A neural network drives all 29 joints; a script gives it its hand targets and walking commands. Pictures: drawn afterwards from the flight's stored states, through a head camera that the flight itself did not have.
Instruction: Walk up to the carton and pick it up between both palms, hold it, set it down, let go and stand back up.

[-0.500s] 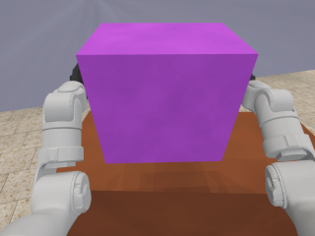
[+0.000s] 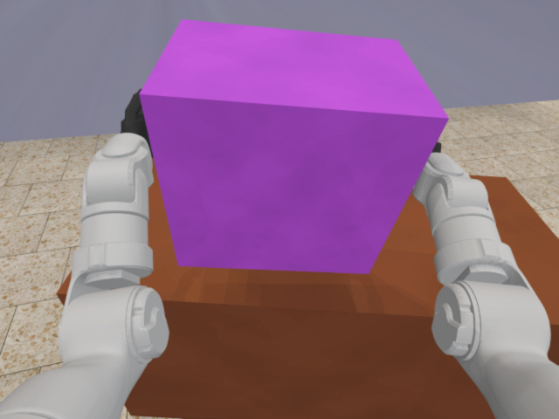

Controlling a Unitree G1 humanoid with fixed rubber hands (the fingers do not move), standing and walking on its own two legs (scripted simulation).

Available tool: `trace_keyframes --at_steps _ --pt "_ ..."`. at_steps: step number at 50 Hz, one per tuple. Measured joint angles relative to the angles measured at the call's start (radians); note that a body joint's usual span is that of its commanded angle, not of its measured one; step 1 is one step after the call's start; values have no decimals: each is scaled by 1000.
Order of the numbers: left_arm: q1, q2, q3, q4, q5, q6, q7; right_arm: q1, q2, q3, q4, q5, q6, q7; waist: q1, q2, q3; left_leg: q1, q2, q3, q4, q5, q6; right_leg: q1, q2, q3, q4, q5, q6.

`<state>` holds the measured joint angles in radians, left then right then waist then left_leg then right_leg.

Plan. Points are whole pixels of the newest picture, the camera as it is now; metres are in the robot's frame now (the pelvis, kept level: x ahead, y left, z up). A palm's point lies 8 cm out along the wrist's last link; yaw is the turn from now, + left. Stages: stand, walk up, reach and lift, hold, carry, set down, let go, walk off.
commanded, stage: set down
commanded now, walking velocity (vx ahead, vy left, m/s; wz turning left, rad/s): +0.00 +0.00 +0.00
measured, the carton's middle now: (283, 157) +0.42 +0.01 +0.21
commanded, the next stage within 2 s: none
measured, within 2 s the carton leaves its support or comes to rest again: neither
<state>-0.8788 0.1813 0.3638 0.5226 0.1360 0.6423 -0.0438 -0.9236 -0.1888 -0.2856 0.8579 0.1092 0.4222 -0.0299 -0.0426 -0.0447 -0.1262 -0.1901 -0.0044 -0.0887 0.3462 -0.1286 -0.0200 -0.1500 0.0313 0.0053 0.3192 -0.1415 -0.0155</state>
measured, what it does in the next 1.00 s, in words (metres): stands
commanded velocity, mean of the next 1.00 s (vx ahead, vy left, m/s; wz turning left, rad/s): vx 0.00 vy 0.00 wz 0.00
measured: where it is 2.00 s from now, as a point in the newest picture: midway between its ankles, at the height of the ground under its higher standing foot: outside the picture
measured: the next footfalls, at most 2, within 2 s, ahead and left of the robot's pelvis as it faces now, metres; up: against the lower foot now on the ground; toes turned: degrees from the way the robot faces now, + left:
none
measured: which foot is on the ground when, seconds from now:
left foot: down 0.00-1.00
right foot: down 0.00-1.00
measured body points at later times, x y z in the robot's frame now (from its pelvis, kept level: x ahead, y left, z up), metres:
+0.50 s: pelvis +0.05 +0.01 +0.00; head +0.00 +0.01 +0.45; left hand +0.44 +0.21 +0.21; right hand +0.44 -0.19 +0.19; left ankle +0.04 +0.13 -0.75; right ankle +0.02 -0.11 -0.75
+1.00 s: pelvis +0.03 +0.01 +0.00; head +0.00 +0.00 +0.45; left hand +0.44 +0.17 +0.18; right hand +0.42 -0.23 +0.14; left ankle +0.04 +0.13 -0.75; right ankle +0.02 -0.11 -0.75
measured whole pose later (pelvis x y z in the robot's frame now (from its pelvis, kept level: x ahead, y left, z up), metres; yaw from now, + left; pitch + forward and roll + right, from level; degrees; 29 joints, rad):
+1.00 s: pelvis +0.03 +0.01 +0.00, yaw -1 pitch +0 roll -1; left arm -0.70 0.10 0.30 0.53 0.05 0.44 0.02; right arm -0.67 -0.19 -0.24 0.73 0.09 0.26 0.00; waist -0.04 0.02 -0.09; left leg -0.17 0.00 -0.05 0.35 -0.18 -0.01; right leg -0.13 0.03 0.02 0.30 -0.17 -0.01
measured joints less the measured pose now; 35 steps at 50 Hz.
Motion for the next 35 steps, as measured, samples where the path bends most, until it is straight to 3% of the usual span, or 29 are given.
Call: trace_keyframes --at_steps 4,9,17,26,35 --pt "29 21 -54 27 -29 -48 2 80 26 5 -29 -10 -54 -3 -2 10 7 1 0 -12 2 -9 -2 13 0 -15 -11 -7 -2" --pt "89 17 -102 -5 -83 -95 22 193 25 61 -129 42 -89 -31 2 33 11 6 1 -18 14 -34 -1 33 1 -23 -27 -20 -1" --pt "199 -37 -65 -121 -109 -121 30 260 -21 157 -255 121 -65 -69 1 70 11 44 -4 -11 18 -70 10 80 -5 -19 -46 -44 8" --pt "237 -55 -32 -179 -83 -99 20 233 -25 180 -249 120 -43 -66 -13 46 28 87 -10 -3 4 -82 16 124 -12 -14 -62 -55 13" --pt "249 -49 -74 -196 -47 -86 27 249 -5 139 -203 80 -94 -23 -19 2 72 85 -3 6 9 -79 12 124 -7 -9 -66 -44 10"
